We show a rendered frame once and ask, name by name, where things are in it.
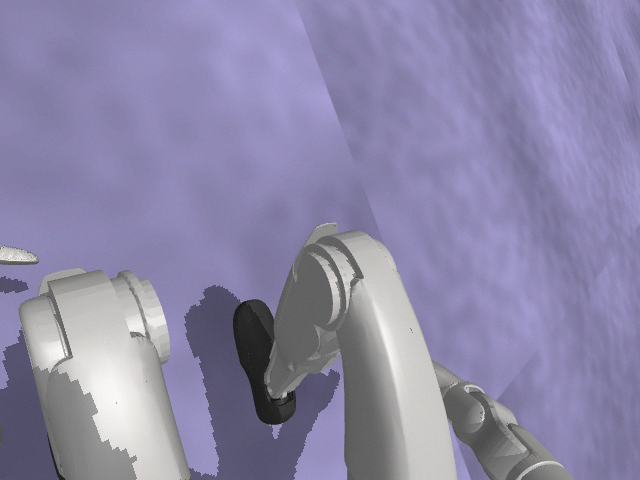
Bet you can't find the right robot hand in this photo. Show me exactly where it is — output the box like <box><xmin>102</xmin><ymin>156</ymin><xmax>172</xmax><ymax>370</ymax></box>
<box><xmin>431</xmin><ymin>359</ymin><xmax>465</xmax><ymax>398</ymax></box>

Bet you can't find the right robot arm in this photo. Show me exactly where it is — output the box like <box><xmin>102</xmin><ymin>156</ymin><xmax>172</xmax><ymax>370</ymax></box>
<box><xmin>443</xmin><ymin>382</ymin><xmax>575</xmax><ymax>480</ymax></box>

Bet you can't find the left robot hand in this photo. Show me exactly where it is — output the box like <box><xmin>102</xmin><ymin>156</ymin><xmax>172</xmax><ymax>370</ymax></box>
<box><xmin>0</xmin><ymin>246</ymin><xmax>39</xmax><ymax>265</ymax></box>

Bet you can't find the left robot foot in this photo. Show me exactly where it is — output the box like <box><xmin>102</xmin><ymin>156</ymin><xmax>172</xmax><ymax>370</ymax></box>
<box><xmin>47</xmin><ymin>433</ymin><xmax>65</xmax><ymax>480</ymax></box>

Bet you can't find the right robot foot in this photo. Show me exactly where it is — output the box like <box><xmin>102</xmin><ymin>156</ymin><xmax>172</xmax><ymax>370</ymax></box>
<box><xmin>233</xmin><ymin>299</ymin><xmax>296</xmax><ymax>425</ymax></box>

